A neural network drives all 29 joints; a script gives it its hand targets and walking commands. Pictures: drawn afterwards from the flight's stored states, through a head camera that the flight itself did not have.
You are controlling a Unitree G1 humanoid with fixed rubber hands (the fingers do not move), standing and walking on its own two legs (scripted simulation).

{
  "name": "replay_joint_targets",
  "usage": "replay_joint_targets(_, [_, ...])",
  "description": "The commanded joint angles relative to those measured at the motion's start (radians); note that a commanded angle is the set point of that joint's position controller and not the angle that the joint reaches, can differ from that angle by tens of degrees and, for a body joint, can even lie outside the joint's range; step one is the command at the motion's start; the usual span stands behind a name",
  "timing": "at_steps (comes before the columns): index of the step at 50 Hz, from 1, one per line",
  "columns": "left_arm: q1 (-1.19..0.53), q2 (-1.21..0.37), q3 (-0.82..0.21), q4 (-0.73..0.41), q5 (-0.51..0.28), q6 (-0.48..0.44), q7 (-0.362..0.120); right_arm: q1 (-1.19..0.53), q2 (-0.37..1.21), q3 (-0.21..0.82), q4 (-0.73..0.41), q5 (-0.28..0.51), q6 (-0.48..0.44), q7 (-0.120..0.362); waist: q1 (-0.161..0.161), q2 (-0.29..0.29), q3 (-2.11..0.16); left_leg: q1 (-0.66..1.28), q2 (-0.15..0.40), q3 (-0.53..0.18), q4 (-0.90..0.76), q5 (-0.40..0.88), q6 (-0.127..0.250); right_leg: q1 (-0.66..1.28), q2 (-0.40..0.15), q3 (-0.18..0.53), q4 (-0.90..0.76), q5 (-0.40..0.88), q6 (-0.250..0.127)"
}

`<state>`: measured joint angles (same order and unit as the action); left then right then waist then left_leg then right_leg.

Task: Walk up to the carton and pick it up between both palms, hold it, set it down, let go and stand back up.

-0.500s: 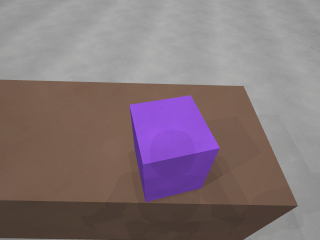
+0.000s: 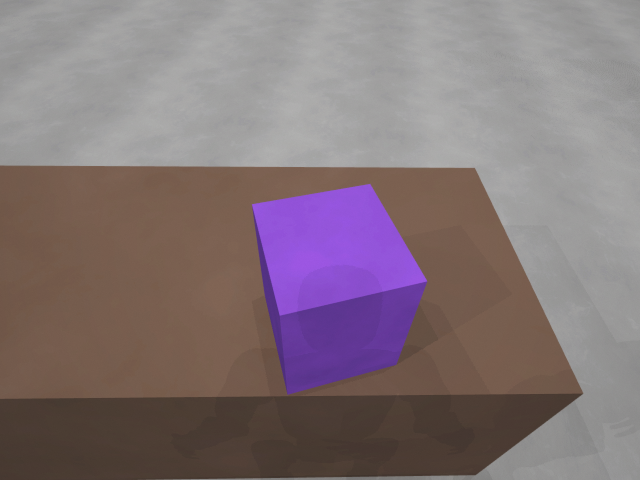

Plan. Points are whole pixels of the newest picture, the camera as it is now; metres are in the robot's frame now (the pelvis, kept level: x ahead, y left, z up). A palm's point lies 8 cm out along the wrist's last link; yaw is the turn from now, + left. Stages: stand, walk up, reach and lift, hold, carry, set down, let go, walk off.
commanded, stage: walk up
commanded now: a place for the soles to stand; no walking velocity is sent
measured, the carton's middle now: (328, 289) +0.44 -0.02 -0.07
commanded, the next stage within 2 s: reach and lift in 0.76 s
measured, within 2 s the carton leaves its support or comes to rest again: neither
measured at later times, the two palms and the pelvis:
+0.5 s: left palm out of the picture +0.10 +0.31 -0.11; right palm out of the picture +0.09 -0.31 -0.11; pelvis +0.01 +0.00 +0.00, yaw -1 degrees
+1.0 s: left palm (132, 445) +0.22 +0.25 -0.10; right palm out of the picture +0.14 -0.29 -0.11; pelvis +0.00 +0.00 -0.03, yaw -1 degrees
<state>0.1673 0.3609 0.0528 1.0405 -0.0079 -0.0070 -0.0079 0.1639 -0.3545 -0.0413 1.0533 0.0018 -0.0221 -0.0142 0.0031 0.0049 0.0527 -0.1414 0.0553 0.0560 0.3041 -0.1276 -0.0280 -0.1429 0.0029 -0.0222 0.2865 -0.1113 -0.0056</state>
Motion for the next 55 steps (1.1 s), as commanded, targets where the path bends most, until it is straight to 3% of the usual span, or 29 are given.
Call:
replay_joint_targets(1, [-0.020,0.176,0.034,-0.066,0.000,-0.013,0.006,-0.019,-0.190,-0.031,-0.061,0.000,-0.015,-0.005,0.000,-0.002,-0.030,-0.012,0.100,-0.097,-0.064,-0.093,0.037,-0.027,-0.129,0.130,-0.074,-0.135,-0.014])
replay_joint_targets(19, [-0.017,0.180,0.030,-0.102,-0.004,-0.011,0.007,-0.015,-0.201,-0.031,-0.101,-0.001,-0.015,-0.006,0.000,0.008,-0.067,0.010,0.112,-0.074,-0.025,0.015,0.037,-0.002,-0.125,0.128,-0.017,0.054,-0.016])
replay_joint_targets(38, [-0.020,0.182,0.030,-0.111,-0.003,-0.008,0.007,-0.016,-0.205,-0.036,-0.122,-0.003,-0.010,-0.006,-0.003,0.003,-0.064,0.023,0.115,-0.059,-0.014,0.007,0.039,-0.022,-0.120,0.143,-0.007,0.063,-0.019])
replay_joint_targets(39, [-0.468,0.144,0.002,-0.418,0.012,0.205,0.038,-0.363,-0.014,-0.080,-0.141,-0.117,-0.118,0.039,-0.047,-0.064,0.007,-0.062,0.000,0.033,0.200,-0.289,-0.021,-0.208,-0.026,-0.054,0.132,-0.344,-0.026])
replay_joint_targets(40, [-0.375,0.129,0.006,-0.465,-0.003,0.312,0.038,-0.254,-0.073,-0.110,-0.205,-0.092,-0.113,0.070,-0.052,-0.094,0.085,-0.029,-0.029,0.026,0.249,-0.319,0.013,-0.270,-0.044,-0.061,0.157,-0.403,-0.072])
replay_joint_targets(42, [-0.364,0.136,0.012,-0.554,0.025,0.419,0.026,-0.243,-0.093,-0.146,-0.271,-0.081,-0.088,0.088,-0.057,-0.114,0.038,0.094,-0.034,0.031,0.316,-0.236,0.028,-0.411,-0.051,-0.040,0.178,-0.339,-0.067])
replay_joint_targets(45, [-0.285,0.095,0.028,-0.671,0.081,0.544,0.024,-0.146,-0.165,-0.164,-0.240,-0.044,-0.043,0.096,-0.080,0.018,-0.149,0.079,-0.004,0.021,0.347,-0.178,0.003,-0.282,-0.024,-0.053,0.261,-0.202,-0.062])
replay_joint_targets(48, [-0.130,0.050,0.055,-0.737,0.128,0.578,0.030,-0.063,-0.257,-0.169,-0.252,-0.005,-0.045,0.101,-0.084,0.091,-0.245,0.113,0.007,-0.010,0.333,0.054,-0.045,-0.115,0.014,-0.105,0.302,0.060,-0.043])
replay_joint_targets(51, [-0.095,0.042,0.073,-0.741,0.161,0.558,0.043,-0.120,-0.261,-0.151,-0.291,0.013,-0.073,0.114,-0.030,0.062,-0.202,0.118,-0.007,-0.036,0.303,0.133,-0.039,-0.154,0.039,-0.115,0.284,0.120,-0.029])
replay_joint_targets(53, [-0.093,0.020,0.081,-0.737,0.158,0.538,0.056,-0.151,-0.237,-0.133,-0.342,0.021,-0.083,0.130,0.009,0.034,-0.147,0.060,-0.019,-0.022,0.270,0.108,-0.017,-0.143,0.040,-0.098,0.257,0.109,-0.031])
replay_joint_targets(55, [-0.105,0.002,0.090,-0.726,0.148,0.517,0.063,-0.156,-0.214,-0.121,-0.369,0.025,-0.081,0.144,0.025,-0.004,-0.074,0.020,-0.030,-0.006,0.236,0.034,0.004,-0.139,0.033,-0.076,0.229,0.080,-0.028])
